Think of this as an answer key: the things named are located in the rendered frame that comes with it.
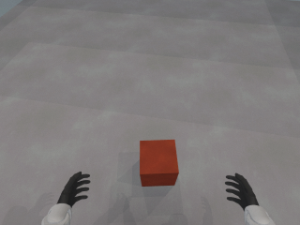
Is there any robot left hand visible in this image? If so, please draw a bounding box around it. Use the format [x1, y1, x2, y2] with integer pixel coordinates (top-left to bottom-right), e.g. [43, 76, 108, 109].
[57, 172, 91, 208]

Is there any robot right forearm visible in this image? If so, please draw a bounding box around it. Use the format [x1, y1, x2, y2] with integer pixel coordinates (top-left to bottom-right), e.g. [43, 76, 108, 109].
[244, 204, 276, 225]

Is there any carton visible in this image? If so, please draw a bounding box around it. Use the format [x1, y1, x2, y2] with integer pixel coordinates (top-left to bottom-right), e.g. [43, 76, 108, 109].
[140, 140, 179, 187]

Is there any robot left forearm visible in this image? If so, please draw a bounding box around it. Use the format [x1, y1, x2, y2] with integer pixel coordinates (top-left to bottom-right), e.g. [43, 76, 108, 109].
[41, 203, 72, 225]

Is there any robot right hand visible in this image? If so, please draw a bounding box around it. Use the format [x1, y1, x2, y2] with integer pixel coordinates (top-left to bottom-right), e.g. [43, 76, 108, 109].
[225, 173, 259, 212]

